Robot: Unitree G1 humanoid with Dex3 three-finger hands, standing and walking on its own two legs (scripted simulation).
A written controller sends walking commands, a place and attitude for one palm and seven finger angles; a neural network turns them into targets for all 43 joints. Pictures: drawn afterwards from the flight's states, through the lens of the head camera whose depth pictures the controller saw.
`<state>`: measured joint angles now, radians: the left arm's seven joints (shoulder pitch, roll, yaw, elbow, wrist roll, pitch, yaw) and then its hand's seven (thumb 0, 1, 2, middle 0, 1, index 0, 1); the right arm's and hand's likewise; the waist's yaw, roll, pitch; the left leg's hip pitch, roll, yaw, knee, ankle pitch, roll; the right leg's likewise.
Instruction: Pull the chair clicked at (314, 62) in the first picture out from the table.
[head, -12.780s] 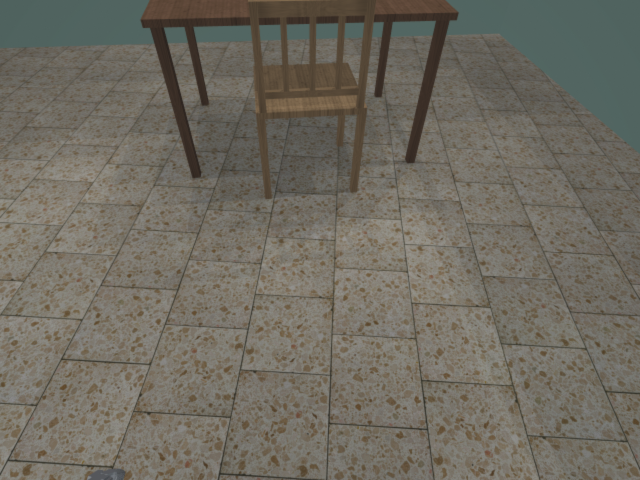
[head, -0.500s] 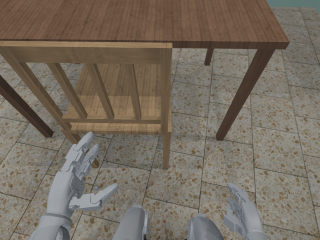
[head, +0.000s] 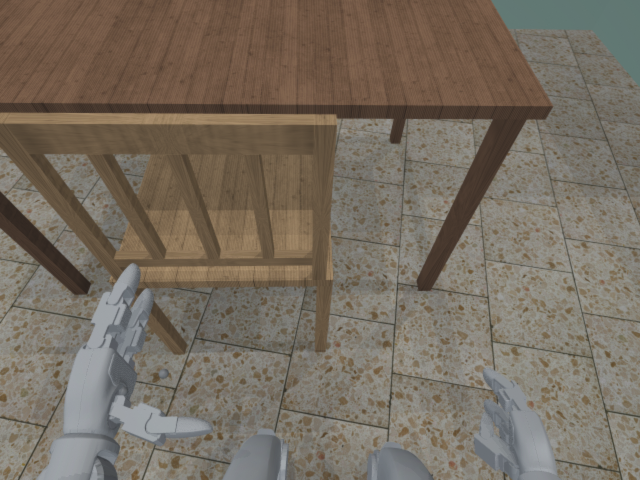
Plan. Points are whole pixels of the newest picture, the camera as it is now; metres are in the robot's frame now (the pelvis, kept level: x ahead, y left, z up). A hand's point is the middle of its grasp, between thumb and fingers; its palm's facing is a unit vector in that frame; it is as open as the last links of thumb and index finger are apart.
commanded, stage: raise the hand toward the chair's back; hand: left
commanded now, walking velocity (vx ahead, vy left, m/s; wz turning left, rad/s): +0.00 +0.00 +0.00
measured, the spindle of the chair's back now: (198, 210) +0.49 +0.23 -0.02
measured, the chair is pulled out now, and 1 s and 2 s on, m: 0.00 0.00 0.00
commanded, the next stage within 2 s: aim the fingers beside a spindle in 0.86 s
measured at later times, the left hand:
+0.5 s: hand (148, 341) +0.26 +0.21 +0.06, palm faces +0.07 -1.00 -0.06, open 16.9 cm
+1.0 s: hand (147, 351) +0.25 +0.21 +0.06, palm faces +0.07 -1.00 -0.06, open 16.9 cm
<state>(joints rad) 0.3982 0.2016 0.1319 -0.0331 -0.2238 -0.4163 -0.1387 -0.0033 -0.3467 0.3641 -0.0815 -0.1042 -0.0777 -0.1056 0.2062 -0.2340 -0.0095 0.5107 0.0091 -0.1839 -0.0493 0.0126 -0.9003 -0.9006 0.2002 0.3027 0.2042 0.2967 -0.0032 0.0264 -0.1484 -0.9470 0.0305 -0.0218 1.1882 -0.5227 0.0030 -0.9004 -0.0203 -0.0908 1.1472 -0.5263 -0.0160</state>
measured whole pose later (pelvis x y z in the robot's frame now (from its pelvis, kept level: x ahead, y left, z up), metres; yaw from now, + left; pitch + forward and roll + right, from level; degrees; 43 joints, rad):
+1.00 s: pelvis +0.00 +0.00 +0.01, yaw +0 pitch +15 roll -2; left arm 0.29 0.23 0.21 0.09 -0.27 -0.39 -0.23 -0.01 -0.50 0.30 -0.07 -0.08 -0.06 -0.08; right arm 0.22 -0.24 0.01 0.54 0.02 -0.18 -0.05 0.01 -0.90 -0.90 0.20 0.30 0.21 0.30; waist 0.00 0.04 -0.14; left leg -0.90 0.03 -0.02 1.14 -0.50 0.00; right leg -0.85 -0.02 -0.09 1.09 -0.51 -0.01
